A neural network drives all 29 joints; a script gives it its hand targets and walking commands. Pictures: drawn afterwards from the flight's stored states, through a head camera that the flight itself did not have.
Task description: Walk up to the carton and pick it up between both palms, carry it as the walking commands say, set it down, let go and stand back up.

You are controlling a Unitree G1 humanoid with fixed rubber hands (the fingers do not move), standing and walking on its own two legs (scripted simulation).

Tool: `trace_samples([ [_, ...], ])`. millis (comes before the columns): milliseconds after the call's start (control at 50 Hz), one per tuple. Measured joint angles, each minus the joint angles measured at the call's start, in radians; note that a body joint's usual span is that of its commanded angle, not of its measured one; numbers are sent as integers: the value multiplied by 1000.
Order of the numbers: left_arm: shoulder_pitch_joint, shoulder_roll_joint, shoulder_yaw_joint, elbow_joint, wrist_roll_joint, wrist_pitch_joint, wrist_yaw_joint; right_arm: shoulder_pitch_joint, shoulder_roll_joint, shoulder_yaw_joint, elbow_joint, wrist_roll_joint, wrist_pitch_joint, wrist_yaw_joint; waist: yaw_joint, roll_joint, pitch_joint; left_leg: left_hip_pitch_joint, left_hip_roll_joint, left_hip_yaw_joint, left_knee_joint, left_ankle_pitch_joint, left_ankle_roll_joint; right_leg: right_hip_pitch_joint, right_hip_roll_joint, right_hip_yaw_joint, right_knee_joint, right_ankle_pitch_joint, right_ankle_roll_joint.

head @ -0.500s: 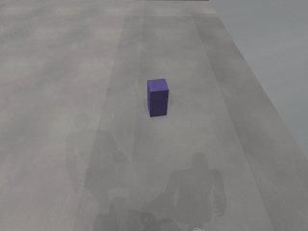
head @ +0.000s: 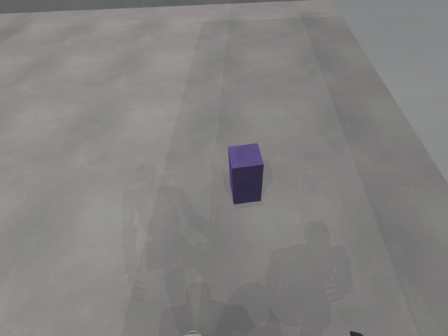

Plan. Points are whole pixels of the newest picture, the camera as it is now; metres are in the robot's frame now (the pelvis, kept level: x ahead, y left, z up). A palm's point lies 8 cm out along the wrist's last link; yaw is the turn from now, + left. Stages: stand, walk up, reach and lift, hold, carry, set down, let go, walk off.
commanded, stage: walk up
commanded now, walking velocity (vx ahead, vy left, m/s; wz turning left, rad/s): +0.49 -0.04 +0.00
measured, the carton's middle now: (245, 175) +0.98 -0.02 -0.62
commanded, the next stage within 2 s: none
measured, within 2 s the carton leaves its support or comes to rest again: neither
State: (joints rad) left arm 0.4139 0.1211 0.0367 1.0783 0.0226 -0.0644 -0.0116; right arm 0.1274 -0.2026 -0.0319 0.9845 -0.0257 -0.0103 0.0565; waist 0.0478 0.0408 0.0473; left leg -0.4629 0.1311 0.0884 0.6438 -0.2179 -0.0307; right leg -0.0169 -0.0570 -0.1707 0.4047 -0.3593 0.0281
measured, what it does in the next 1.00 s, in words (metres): walks ahead: left foot, then right foot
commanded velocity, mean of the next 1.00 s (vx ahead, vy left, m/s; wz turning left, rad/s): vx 0.41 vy -0.03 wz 0.00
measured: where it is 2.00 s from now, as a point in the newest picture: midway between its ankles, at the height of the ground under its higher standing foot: (257, 280)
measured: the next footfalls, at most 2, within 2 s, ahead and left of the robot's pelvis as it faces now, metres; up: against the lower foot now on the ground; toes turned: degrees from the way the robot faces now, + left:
left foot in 0.04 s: +0.18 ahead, +0.14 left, +0.00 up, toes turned +9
right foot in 0.38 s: +0.31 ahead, -0.14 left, +0.00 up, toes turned -11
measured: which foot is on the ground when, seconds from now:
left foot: up 0.00-0.02, down 0.04-0.38, up 0.40-0.72, down 0.74-1.00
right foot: down 0.00-0.06, up 0.08-0.36, down 0.38-0.76, up 0.78-1.00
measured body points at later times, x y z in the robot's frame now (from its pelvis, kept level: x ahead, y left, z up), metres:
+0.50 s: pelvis +0.25 -0.03 -0.01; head +0.26 -0.05 +0.44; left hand +0.35 +0.21 -0.13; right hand +0.25 -0.29 -0.17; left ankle +0.18 +0.11 -0.67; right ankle +0.27 -0.14 -0.73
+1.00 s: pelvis +0.46 -0.02 +0.00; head +0.48 -0.01 +0.45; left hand +0.51 +0.21 -0.16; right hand +0.53 -0.25 -0.14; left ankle +0.48 +0.09 -0.73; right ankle +0.48 -0.15 -0.71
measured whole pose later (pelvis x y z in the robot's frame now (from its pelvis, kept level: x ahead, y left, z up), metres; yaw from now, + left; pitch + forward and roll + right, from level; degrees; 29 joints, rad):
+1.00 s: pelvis +0.46 -0.02 +0.00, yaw -2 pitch -1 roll +0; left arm 0.20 0.19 0.05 1.08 0.03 -0.01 0.00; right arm 0.15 -0.13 -0.04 1.03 -0.03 -0.04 -0.01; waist 0.01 -0.05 0.06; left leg -0.25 0.06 0.16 0.49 -0.23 0.01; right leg -0.38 -0.08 -0.09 0.76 -0.37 0.03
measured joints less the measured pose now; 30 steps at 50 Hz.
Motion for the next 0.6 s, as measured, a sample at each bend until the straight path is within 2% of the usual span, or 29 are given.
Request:
trace_samples([
  [40, 29, 9, 1, 20, -3, 8, 2, -21, 9, 2, -6, -1, -21, -6, 15, -15, -4, 39, -14, 26, -76, 17, 8, 7, -10, 6, 63, -67, 17],
  [60, 36, 16, 1, 33, -6, 12, 3, -33, 18, 0, -4, -2, -35, -13, 18, -34, -2, 40, -20, 36, -60, 76, 21, -15, -26, 18, 141, -112, 14],
  [80, 34, 25, 2, 46, -11, 20, 5, -44, 29, -2, -4, -4, -47, -21, 19, -54, -2, 26, -24, 48, -8, 60, 31, -72, -35, 51, 281, -135, 7],
  [120, 8, 45, 6, 58, -12, 32, 4, -44, 47, 3, -6, -5, -64, -31, 11, -83, -3, 31, -29, 64, 38, -16, 39, -210, -22, 117, 592, -130, -16],
  [140, -12, 57, 6, 59, -11, 33, 3, -34, 55, 5, -4, -5, -70, -35, 5, -94, -3, 49, -33, 69, 34, -39, 39, -272, -20, 128, 701, -106, -24],
  [180, -62, 80, 5, 44, -5, 31, 0, -4, 70, 7, 8, -4, -72, -42, -7, -112, -3, 97, -43, 77, -7, -49, 27, -372, -33, 123, 784, -58, -30],
  [220, -117, 98, 8, 13, -1, 32, -6, 36, 79, 5, 24, -4, -67, -49, -15, -121, -2, 153, -51, 81, -63, -47, 21, -431, -54, 107, 706, -32, -27],
  [260, -172, 108, 10, -25, -1, 33, -15, 73, 72, -7, 38, -2, -62, -60, -26, -119, 3, 213, -55, 85, -118, -47, 12, -451, -68, 96, 545, 0, -26],
  [360, -268, 118, 13, -105, 2, 21, -32, 160, 24, -11, 79, 4, -33, -37, -58, -93, 11, 338, -49, 80, -158, -103, -27, -391, -65, 63, 230, 127, -15],
  [380, -275, 119, 14, -118, 4, 11, -32, 182, 14, -13, 83, 4, -27, -33, -63, -84, 5, 343, -41, 71, -123, -138, -35, -363, -59, 53, 195, 147, -21],
  [400, -281, 111, 16, -127, 8, 1, -28, 195, 1, -15, 89, 3, -19, -30, -67, -61, 2, 324, -23, 50, -44, -186, -25, -354, -48, 36, 216, 153, -34],
  [440, -272, 91, 20, -145, 11, -15, -16, 202, -21, -17, 93, -6, 0, -31, -71, -27, -5, 230, -21, -13, 215, -258, 3, -332, -34, 8, 253, 91, -50],
  [480, -242, 72, 23, -145, 13, -18, -8, 189, -33, -20, 85, -13, 3, -30, -69, -6, -9, 142, -17, -31, 399, -225, 14, -281, -17, -8, 223, 57, -55],
  [500, -223, 63, 22, -136, 12, -17, -4, 177, -37, -20, 78, -13, 1, -29, -67, 2, -10, 108, -9, -30, 437, -195, 13, -250, -7, -12, 193, 58, -51],
  [540, -180, 47, 17, -108, 10, -15, 0, 146, -39, -19, 57, -12, 0, -24, -61, 11, -13, 59, 5, -24, 426, -151, 3, -191, 12, -13, 130, 59, -51],
  [600, -116, 29, 10, -62, 8, -11, 0, 91, -30, -16, 22, -7, 2, -17, -48, 6, -14, 19, 9, -14, 287, -113, -7, -112, 24, -7, 47, 58, -45],
])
